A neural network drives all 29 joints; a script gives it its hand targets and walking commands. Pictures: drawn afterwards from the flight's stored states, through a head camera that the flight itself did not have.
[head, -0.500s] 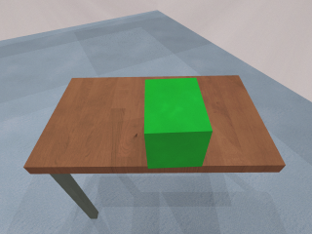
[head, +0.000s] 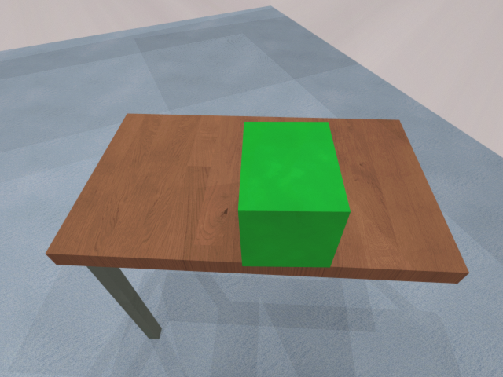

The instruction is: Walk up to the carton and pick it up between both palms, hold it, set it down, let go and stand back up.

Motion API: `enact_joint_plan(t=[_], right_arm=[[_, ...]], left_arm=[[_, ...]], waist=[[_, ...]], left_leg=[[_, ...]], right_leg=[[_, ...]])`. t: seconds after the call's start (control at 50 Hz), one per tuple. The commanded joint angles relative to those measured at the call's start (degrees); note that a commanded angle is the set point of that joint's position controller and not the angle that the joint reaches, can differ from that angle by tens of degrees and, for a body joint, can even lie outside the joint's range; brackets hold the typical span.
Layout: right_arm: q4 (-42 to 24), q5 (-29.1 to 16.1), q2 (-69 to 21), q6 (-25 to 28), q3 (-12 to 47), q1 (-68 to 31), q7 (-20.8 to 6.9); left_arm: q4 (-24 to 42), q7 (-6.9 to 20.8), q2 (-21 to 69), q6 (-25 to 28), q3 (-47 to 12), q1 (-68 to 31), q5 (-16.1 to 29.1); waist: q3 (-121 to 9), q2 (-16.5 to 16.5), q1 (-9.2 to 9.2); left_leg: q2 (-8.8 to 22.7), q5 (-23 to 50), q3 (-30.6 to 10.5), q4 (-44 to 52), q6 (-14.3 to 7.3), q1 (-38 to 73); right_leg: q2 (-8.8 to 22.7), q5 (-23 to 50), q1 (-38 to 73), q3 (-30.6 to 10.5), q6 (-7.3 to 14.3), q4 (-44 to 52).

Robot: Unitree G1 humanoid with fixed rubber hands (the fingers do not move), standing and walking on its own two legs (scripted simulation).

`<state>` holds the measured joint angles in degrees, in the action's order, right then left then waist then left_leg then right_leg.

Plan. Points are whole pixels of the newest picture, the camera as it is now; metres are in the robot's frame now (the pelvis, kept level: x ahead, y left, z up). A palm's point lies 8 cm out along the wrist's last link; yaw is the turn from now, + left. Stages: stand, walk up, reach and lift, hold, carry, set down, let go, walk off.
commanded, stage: reach and lift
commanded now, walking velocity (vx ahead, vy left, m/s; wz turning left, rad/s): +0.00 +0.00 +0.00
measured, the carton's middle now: (286, 192) +0.47 -0.06 +0.00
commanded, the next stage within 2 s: none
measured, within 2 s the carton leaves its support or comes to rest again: neither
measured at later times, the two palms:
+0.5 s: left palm out of the picture +0.15 +0.16 -0.09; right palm out of the picture +0.12 -0.23 -0.09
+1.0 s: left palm out of the picture +0.16 +0.21 -0.05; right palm out of the picture +0.13 -0.21 -0.05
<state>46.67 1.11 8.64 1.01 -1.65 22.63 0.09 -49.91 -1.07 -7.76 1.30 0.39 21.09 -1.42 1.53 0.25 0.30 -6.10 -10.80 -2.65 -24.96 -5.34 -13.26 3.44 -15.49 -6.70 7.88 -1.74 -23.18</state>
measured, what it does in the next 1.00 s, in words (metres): stands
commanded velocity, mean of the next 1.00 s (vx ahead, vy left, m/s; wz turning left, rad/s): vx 0.00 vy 0.00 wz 0.00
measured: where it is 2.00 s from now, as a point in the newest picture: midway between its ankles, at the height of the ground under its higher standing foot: outside the picture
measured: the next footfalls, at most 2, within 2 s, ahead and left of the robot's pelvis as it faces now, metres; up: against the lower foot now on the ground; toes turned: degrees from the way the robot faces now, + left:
none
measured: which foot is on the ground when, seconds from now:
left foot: down 0.00-1.00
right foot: down 0.00-1.00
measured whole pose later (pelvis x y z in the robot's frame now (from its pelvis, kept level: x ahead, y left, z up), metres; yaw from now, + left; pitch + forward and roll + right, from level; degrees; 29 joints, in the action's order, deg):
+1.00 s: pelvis -0.03 -0.01 +0.00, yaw -8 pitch -3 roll -1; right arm 30.1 -2.8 3.6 3.1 -0.5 11.9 1.1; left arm -21.8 -1.3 -14.3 -5.5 -0.7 13.0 6.1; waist 0.5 -1.8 -4.5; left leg -0.4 -9.0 4.5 -22.1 -2.5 -10.5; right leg -1.6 -10.9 -6.1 -0.7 0.8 -19.9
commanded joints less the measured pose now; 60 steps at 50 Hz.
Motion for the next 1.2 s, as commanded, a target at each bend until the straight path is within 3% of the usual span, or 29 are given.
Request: enact_joint_plan(t=[0.0,0.02,0.04,0.06,0.08,0.1,0.14,0.18,0.2,0.26,0.3,0.34,0.36,0.38,0.46,0.5,0.52,0.56,0.58,0.64,0.7,0.76,0.78,0.82,0.86,0.92,1.06,1.12,1.18], right_arm=[[-5.52,3.07,6.22,2.71,-9.10,-44.42,-1.97],[-3.49,5.92,8.34,0.15,-11.68,-35.72,-3.58],[-5.98,6.01,7.87,-2.60,-10.75,-29.58,-4.84],[-9.03,5.45,7.15,-3.13,-10.13,-23.78,-5.57],[-8.95,4.57,6.42,-3.33,-9.29,-22.12,-5.47],[-7.13,2.62,4.82,-2.60,-7.85,-22.33,-5.48],[-0.95,-0.06,4.76,-0.89,-5.64,-18.99,-4.87],[-2.14,-4.94,6.63,0.05,-2.97,-11.09,-2.94],[-4.65,-6.82,6.61,1.08,-1.38,-10.94,-1.85],[-4.89,-9.69,2.77,4.93,1.65,-11.45,1.22],[-3.77,-7.14,-0.07,7.03,1.04,-18.83,2.22],[-6.54,-2.19,-3.26,7.62,1.53,-26.78,2.46],[-8.93,-0.15,-4.73,7.37,2.01,-30.38,2.42],[-11.92,1.54,-6.55,6.90,3.18,-31.87,2.60],[-12.91,4.01,-10.35,5.31,3.19,-26.67,3.74],[-13.23,4.60,-8.95,5.69,2.17,-22.35,5.48],[-12.52,3.60,-8.62,6.09,2.12,-21.99,6.20],[-11.50,0.74,-8.00,7.35,2.73,-17.94,7.58],[-12.89,0.30,-6.25,8.30,2.98,-17.54,8.15],[-14.71,-2.13,-5.22,10.47,4.74,-14.70,8.53],[-16.28,-4.29,-5.43,11.23,7.66,-12.04,7.88],[-20.10,-3.49,-4.12,8.08,6.78,-16.67,5.80],[-21.30,-2.63,-4.31,6.61,5.75,-17.84,5.13],[-24.33,-2.34,-3.00,4.68,3.90,-18.99,3.92],[-25.66,-2.58,-1.70,4.02,1.08,-19.69,2.82],[-25.74,-4.07,0.64,4.36,-2.06,-18.85,0.86],[-33.45,-4.71,2.99,6.30,-2.03,-20.15,-0.10],[-28.19,-5.60,0.27,3.77,-0.01,-21.50,0.00],[-31.65,-7.25,1.32,4.04,0.70,-22.59,0.17]], left_arm=[[16.73,0.47,-17.44,-5.19,-1.16,-42.97,4.94],[15.68,-0.77,-15.61,-9.32,-4.17,-33.91,5.20],[15.80,-0.92,-15.16,-12.66,-4.79,-28.61,6.87],[19.41,-0.96,-15.60,-14.09,-4.27,-27.38,8.29],[21.77,-1.35,-13.81,-15.46,-3.29,-26.52,8.95],[25.39,-1.90,-12.85,-17.50,-2.28,-26.74,7.83],[29.54,-2.37,-11.22,-23.04,-0.48,-20.90,7.36],[31.78,-1.16,-8.07,-26.31,-0.84,-8.68,8.53],[32.18,0.28,-7.75,-26.28,-0.19,-5.66,8.50],[34.35,3.90,-7.16,-24.16,1.50,-0.72,3.87],[33.14,3.84,-8.77,-23.09,4.22,-5.90,1.04],[27.51,2.66,-11.89,-21.30,7.42,-12.22,-0.11],[25.15,1.90,-13.14,-20.24,8.80,-17.26,-0.70],[22.82,1.63,-13.36,-18.91,8.96,-19.98,0.13],[18.62,1.62,-15.53,-13.11,10.11,-28.00,0.55],[18.40,2.40,-15.29,-10.70,9.30,-26.71,1.65],[19.38,2.79,-15.10,-9.92,8.85,-26.49,2.26],[21.75,4.20,-16.46,-8.44,8.29,-23.46,2.99],[22.88,4.49,-16.42,-7.39,8.09,-21.50,3.94],[27.27,5.34,-15.61,-4.73,7.42,-15.13,4.50],[29.89,5.87,-14.80,-3.31,6.24,-10.28,5.96],[30.57,4.86,-13.99,-4.27,4.62,-10.88,7.27],[30.16,4.20,-14.11,-4.89,4.03,-11.83,7.36],[32.34,3.16,-13.52,-5.31,3.02,-14.42,8.37],[34.40,1.53,-12.56,-5.03,2.52,-15.10,7.41],[39.48,-0.74,-9.88,-4.53,-0.86,-15.70,7.27],[39.59,-3.41,-10.96,-0.69,-2.01,-15.16,9.52],[35.50,-3.63,-10.59,-1.62,-0.76,-18.91,9.19],[38.80,-3.46,-12.06,-1.68,0.34,-20.22,9.25]], waist=[[-2.63,-4.43,0.30],[-3.34,-1.70,1.22],[-5.56,-2.51,2.29],[-8.56,-6.33,2.55],[-10.93,-5.25,0.40],[-13.85,0.39,-1.92],[-28.83,6.21,-3.49],[-38.56,7.38,-2.39],[-38.11,5.78,-2.47],[-25.01,6.24,-2.31],[-15.87,5.50,-1.87],[-4.73,-1.14,-4.30],[-0.16,-3.26,-5.22],[2.84,-7.30,-5.80],[-3.28,-6.52,-5.62],[-8.19,-4.42,-3.79],[-10.02,-0.20,-3.65],[-15.90,2.58,-2.15],[-18.76,1.89,-1.18],[-17.47,3.18,-1.75],[-10.45,1.01,-2.12],[-2.64,2.15,-3.93],[-0.16,0.26,-4.34],[0.79,1.06,-4.16],[0.14,6.09,-4.79],[-1.52,10.70,-4.29],[-11.27,-0.18,-4.97],[-5.69,-1.15,-6.53],[-8.02,1.22,-6.48]], left_leg=[[11.08,-5.92,-2.10,0.92,4.27,-18.47],[11.08,-13.63,0.40,-1.17,5.16,-23.51],[11.03,-16.88,1.68,-0.10,4.53,-25.84],[10.59,-14.22,2.35,-0.91,4.96,-22.86],[10.72,-10.67,1.63,-3.01,4.70,-21.76],[10.91,-0.56,0.74,-6.82,5.17,-18.96],[11.20,23.77,-1.08,-14.63,6.91,-8.87],[11.70,38.13,-3.69,-16.11,8.85,4.78],[11.27,38.77,-4.31,-14.64,9.13,8.83],[8.86,33.07,-2.88,-5.85,8.96,16.89],[8.27,24.91,-1.62,-0.82,8.25,17.81],[6.90,3.09,1.36,4.92,6.97,9.81],[5.96,-0.67,3.35,5.59,5.90,5.33],[6.08,-0.95,4.37,5.66,4.55,2.09],[6.41,-1.18,6.29,0.92,2.76,-2.24],[6.87,0.85,6.06,0.19,2.99,-1.78],[7.06,2.88,6.00,0.66,2.62,-3.29],[7.38,6.66,5.35,0.79,2.67,-1.86],[7.42,9.97,5.10,0.73,2.72,2.38],[6.46,18.51,4.37,2.15,4.24,8.46],[7.17,18.90,4.27,3.46,5.31,11.77],[8.39,3.68,3.49,8.07,6.04,8.14],[8.78,-0.64,3.76,9.30,6.29,4.50],[10.04,-9.06,3.87,12.10,6.01,-1.70],[11.15,-14.36,3.19,14.53,6.10,-6.62],[11.87,-11.53,1.82,14.29,7.25,-6.65],[10.06,0.79,3.28,8.90,7.10,4.07],[9.86,-6.53,3.99,10.46,6.09,1.75],[9.41,-2.30,4.54,9.33,5.73,3.11]], right_leg=[[-2.87,-2.01,-18.78,-6.35,4.12,-14.17],[-2.11,-4.86,-18.81,-5.98,5.19,-18.37],[-1.94,-6.12,-17.08,-4.68,4.93,-18.46],[-1.60,-3.24,-13.60,-4.86,3.93,-17.12],[-1.39,0.90,-13.62,-6.30,3.82,-18.22],[-0.90,6.18,-17.52,-8.90,4.92,-19.48],[-2.13,15.59,-21.20,-10.18,6.45,-21.55],[-4.36,21.74,-17.45,-10.77,7.67,-18.04],[-4.95,23.37,-15.14,-11.56,8.05,-13.98],[-5.81,25.44,-10.70,-11.94,8.02,-1.54],[-5.70,17.99,-12.60,-10.90,6.70,4.00],[-3.05,0.51,-11.30,-11.04,4.52,9.01],[-1.85,-4.19,-10.64,-11.50,2.68,9.58],[-1.06,-4.90,-10.46,-12.26,1.54,9.93],[4.66,-4.07,-8.99,-18.46,-1.14,9.39],[4.36,0.49,-6.81,-18.14,-0.43,8.14],[4.36,6.41,-4.81,-18.63,-0.70,6.57],[3.90,15.88,-0.27,-18.43,-1.01,4.57],[2.15,19.81,-0.48,-16.60,-0.33,3.99],[-0.89,24.23,0.92,-13.41,1.03,5.19],[-2.78,16.93,-3.47,-11.37,2.02,8.23],[-3.88,-0.11,-5.17,-9.31,3.14,9.94],[-4.39,-2.31,-3.41,-8.75,2.75,9.42],[-4.98,-3.10,-0.41,-8.03,2.94,7.51],[-5.61,-0.97,3.85,-7.87,3.33,5.10],[-5.82,3.93,5.31,-8.31,4.47,3.39],[-5.20,3.90,-1.17,-9.58,3.73,6.03],[-3.93,-2.71,-2.98,-9.75,2.99,7.19],[-3.45,-0.65,-2.65,-10.28,3.30,7.56]])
